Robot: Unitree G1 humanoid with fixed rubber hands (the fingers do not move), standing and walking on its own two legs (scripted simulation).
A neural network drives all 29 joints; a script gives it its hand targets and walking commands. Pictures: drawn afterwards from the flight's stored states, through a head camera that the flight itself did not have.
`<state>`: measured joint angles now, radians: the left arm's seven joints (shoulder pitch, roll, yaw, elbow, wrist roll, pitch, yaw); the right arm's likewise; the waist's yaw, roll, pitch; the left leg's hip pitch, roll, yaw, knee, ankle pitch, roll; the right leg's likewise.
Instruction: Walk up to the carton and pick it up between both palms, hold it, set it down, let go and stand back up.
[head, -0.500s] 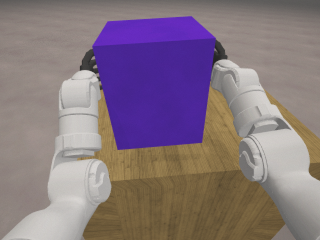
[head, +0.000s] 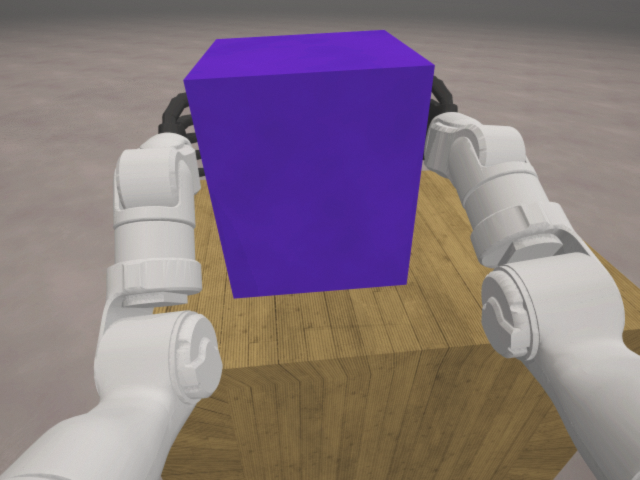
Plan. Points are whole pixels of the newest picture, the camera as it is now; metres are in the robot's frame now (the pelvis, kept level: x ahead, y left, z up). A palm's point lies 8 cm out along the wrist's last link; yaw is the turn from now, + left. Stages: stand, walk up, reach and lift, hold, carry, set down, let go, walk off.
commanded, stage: hold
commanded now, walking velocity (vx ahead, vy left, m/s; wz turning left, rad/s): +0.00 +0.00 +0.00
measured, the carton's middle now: (310, 161) +0.40 +0.02 +0.27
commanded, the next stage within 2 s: none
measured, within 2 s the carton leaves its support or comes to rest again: neither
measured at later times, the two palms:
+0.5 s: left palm (178, 152) +0.37 +0.16 +0.30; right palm (441, 132) +0.38 -0.13 +0.31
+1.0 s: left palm (178, 150) +0.37 +0.16 +0.30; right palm (441, 133) +0.38 -0.13 +0.31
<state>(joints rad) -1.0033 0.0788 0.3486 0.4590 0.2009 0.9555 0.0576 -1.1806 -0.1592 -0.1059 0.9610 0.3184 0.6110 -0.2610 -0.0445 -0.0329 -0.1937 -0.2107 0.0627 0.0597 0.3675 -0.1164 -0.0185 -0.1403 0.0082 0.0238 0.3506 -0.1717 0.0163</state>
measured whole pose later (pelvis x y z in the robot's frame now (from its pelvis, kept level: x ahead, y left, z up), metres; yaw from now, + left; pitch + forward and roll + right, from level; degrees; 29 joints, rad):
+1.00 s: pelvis +0.00 +0.00 +0.00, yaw +0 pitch -2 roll -1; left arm -1.01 0.09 0.35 0.46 0.20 0.96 0.05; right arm -1.19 -0.16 -0.11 0.95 0.33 0.65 -0.27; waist -0.05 -0.03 -0.19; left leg -0.21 0.06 0.06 0.37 -0.12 -0.02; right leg -0.14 0.01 0.02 0.35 -0.17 0.02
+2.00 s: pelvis +0.00 +0.00 +0.00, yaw +0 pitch -2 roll -1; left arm -1.02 0.09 0.35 0.46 0.20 0.95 0.05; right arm -1.19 -0.16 -0.11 0.94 0.34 0.67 -0.28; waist -0.06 -0.03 -0.19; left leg -0.21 0.06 0.06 0.37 -0.12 -0.02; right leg -0.14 0.01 0.02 0.35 -0.17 0.02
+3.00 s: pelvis +0.00 +0.00 +0.00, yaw +0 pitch -2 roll -1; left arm -1.02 0.09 0.35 0.46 0.20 0.95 0.05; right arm -1.19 -0.17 -0.11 0.94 0.34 0.68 -0.28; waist -0.06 -0.03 -0.20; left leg -0.21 0.06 0.05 0.37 -0.12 -0.02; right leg -0.14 0.01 0.02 0.35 -0.17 0.02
